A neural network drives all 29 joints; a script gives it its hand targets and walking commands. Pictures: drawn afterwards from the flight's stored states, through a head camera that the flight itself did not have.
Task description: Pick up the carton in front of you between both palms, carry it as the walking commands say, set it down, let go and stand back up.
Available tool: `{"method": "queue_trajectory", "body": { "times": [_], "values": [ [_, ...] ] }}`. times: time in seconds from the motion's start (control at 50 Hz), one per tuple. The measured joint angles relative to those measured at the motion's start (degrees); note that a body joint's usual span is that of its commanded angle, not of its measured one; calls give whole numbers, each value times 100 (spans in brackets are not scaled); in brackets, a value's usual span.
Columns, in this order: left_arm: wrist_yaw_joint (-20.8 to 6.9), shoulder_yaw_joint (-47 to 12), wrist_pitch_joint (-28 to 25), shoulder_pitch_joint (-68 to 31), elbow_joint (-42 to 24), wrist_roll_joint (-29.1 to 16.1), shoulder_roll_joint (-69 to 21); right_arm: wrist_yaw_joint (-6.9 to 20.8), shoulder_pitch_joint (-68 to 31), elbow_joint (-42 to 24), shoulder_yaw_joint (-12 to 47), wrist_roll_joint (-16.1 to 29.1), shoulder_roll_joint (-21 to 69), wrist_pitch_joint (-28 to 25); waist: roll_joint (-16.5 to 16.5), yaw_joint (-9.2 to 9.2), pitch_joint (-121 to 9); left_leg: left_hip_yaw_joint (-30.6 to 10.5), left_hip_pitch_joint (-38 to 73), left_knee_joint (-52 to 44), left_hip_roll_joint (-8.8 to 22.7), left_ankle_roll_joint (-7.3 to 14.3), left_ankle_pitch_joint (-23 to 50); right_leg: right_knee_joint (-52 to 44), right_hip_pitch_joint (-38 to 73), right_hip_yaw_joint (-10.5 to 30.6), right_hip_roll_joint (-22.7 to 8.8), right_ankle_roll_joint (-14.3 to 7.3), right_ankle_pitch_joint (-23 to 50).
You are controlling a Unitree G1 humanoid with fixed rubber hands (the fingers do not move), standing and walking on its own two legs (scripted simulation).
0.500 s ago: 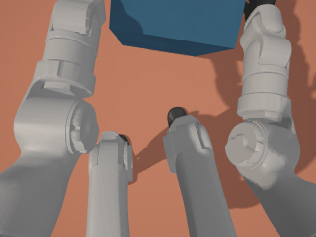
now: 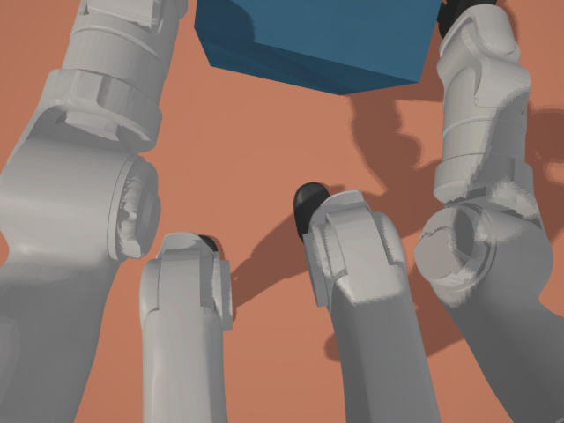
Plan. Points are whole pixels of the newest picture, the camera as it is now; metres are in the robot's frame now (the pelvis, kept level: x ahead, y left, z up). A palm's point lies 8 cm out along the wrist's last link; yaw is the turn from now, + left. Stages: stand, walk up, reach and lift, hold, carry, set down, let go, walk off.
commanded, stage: set down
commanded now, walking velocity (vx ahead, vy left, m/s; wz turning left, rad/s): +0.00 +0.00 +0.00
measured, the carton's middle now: out of the picture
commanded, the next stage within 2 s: none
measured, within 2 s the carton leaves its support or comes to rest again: rests again in 0.14 s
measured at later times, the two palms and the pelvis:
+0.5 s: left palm out of the picture +0.58 +0.00 -0.19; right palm (460, 13) +0.47 -0.29 -0.19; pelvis -0.01 +0.00 -0.01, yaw -1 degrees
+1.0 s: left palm out of the picture +0.59 +0.04 -0.22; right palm (469, 22) +0.47 -0.32 -0.22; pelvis -0.01 +0.00 -0.03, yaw -1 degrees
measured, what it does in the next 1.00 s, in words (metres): stands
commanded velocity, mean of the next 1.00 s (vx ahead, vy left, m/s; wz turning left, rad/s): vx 0.00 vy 0.00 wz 0.00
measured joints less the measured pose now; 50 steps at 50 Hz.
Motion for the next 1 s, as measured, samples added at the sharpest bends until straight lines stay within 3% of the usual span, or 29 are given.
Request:
{"method": "queue_trajectory", "body": {
  "times": [0.26,0.56,0.72,0.84,0.92,1.0],
  "values": [
    [-150,-75,-133,-207,276,-64,126,139,-247,434,111,0,-240,-94,19,-4,386,57,77,204,84,75,-9,167,117,-62,-88,-23,-13],
    [-530,327,-270,-237,354,277,141,443,-401,758,-53,-168,-356,-208,-31,16,521,89,57,405,205,146,-16,311,132,-129,-119,-39,-1],
    [-644,307,-324,-277,276,366,151,466,-556,972,-259,-238,-425,-332,-89,34,635,122,65,499,283,198,-51,383,154,-146,-131,-23,-30],
    [-560,-149,-422,-268,212,115,339,204,-723,1613,-225,-47,-518,-772,-203,28,784,129,92,552,375,189,-87,433,166,-192,-155,-53,-44],
    [-369,-705,-473,-245,200,-455,724,-171,-752,2067,89,482,-752,-1123,-278,44,917,118,80,581,485,175,-91,459,136,-292,-221,-157,-20],
    [-338,-1136,-483,-260,74,-992,1064,-305,-748,2138,536,1111,-1068,-1276,-294,76,989,124,26,628,597,170,-68,507,57,-403,-315,-309,39]
  ]
}}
